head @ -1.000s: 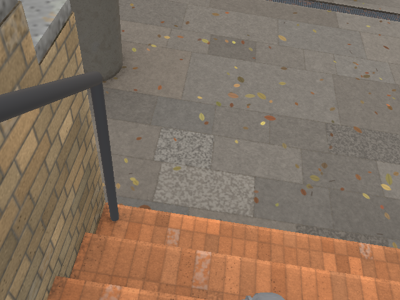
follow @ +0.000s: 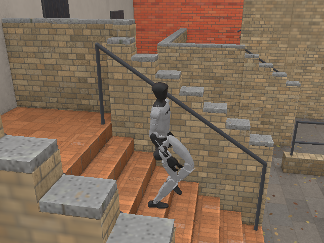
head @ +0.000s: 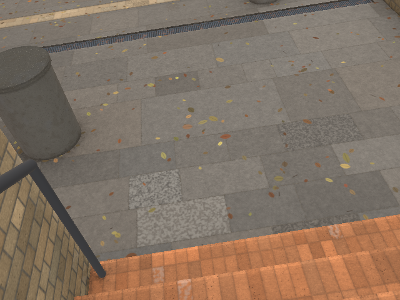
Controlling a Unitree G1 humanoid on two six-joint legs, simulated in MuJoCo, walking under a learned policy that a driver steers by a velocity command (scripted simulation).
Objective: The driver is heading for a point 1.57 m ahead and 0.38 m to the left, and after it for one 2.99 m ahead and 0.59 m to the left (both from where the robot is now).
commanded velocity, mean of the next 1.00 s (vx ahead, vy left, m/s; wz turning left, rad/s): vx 0.29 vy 0.00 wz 0.32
